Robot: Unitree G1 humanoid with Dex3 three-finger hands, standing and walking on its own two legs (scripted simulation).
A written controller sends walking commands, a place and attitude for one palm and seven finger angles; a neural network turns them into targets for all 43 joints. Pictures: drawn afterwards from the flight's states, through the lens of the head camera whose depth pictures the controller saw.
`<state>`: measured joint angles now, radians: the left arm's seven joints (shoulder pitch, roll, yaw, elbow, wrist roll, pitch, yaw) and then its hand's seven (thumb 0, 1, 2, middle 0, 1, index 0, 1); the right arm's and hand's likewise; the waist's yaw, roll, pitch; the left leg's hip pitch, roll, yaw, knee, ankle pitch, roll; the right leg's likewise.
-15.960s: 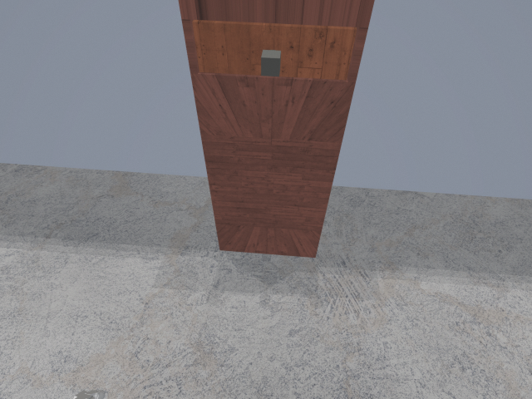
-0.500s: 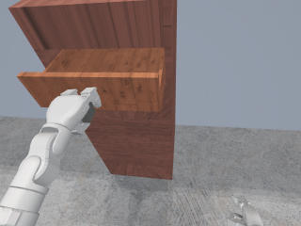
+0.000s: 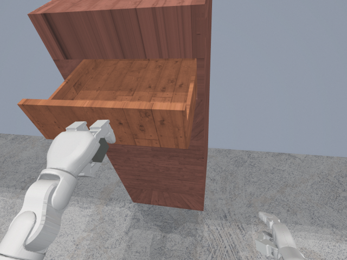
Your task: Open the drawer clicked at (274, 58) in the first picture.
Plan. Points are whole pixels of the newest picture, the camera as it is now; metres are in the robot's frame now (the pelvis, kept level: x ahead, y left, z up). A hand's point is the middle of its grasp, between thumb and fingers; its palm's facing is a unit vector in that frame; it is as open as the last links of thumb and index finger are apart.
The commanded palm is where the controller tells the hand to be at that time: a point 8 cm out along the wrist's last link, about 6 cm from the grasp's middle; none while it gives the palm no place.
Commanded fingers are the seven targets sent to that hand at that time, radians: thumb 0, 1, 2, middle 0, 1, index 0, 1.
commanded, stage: pull the drawer open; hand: left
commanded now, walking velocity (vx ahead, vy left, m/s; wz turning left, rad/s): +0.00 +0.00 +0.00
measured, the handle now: (96, 140) +0.32 +0.21 +0.14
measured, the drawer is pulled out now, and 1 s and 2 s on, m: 0.19 0.30 0.28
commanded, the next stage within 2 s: open the thumb to release the handle in 1.02 s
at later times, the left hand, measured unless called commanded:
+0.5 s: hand (76, 187) +0.21 +0.22 +0.13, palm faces +0.07 -0.10 -0.99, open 7.7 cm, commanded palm +0.18 +0.22 +0.19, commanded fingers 0.00 0.90 0.90 -0.40 -1.35 -0.40 -1.35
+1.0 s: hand (64, 211) +0.17 +0.22 +0.13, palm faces +0.07 -0.11 -0.99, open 7.7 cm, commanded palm +0.12 +0.23 +0.19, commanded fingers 0.00 0.90 0.90 -0.40 -1.35 -0.40 -1.35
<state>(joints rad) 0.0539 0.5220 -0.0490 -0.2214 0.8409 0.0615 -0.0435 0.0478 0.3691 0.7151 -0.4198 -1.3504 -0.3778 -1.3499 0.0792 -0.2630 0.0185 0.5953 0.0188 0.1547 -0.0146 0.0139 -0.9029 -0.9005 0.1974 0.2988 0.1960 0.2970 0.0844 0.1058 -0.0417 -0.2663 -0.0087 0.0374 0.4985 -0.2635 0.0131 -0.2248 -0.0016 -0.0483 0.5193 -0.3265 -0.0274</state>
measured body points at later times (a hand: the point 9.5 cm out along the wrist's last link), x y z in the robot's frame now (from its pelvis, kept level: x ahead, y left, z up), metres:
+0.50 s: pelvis -0.01 +0.00 +0.00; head -0.01 -0.05 +0.45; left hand +0.20 +0.22 +0.18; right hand +0.22 -0.20 -0.10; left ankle +0.00 +0.11 -0.74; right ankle -0.03 -0.10 -0.74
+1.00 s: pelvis -0.01 +0.00 +0.00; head -0.03 -0.05 +0.45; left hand +0.16 +0.22 +0.18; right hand +0.21 -0.22 -0.09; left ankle +0.00 +0.11 -0.74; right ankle -0.03 -0.10 -0.74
